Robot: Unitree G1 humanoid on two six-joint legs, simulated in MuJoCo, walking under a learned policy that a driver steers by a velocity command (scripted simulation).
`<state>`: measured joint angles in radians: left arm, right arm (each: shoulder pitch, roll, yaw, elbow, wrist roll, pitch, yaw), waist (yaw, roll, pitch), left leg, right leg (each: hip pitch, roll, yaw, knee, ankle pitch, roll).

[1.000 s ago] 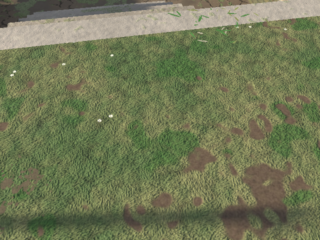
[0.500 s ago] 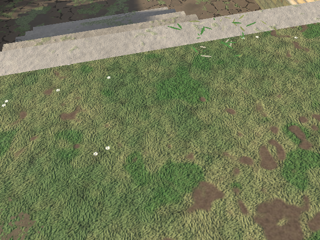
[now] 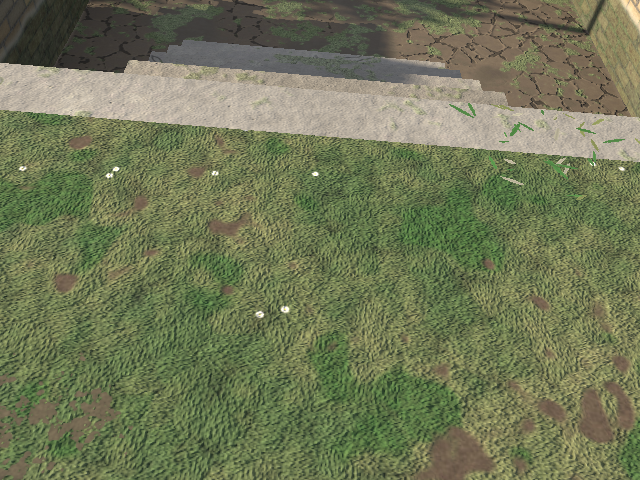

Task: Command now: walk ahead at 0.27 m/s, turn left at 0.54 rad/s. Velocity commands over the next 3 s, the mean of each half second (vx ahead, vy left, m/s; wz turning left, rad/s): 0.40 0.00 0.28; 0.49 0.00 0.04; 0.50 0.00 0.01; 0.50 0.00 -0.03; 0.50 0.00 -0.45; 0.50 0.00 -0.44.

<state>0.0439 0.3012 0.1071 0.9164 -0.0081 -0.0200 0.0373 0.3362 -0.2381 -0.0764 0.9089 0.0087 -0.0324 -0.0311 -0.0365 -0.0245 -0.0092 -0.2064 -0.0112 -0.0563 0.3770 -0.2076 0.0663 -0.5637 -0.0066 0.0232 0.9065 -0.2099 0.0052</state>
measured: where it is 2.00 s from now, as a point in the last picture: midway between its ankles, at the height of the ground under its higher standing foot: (279, 284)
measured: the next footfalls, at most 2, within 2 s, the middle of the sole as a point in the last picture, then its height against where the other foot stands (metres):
right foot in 0.34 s outside the picture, level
left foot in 0.82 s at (238, 459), level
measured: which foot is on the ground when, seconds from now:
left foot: down 0.00-0.36, up 0.38-0.80, down 0.82-1.00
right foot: up 0.00-0.32, down 0.34-0.84, up 0.86-1.00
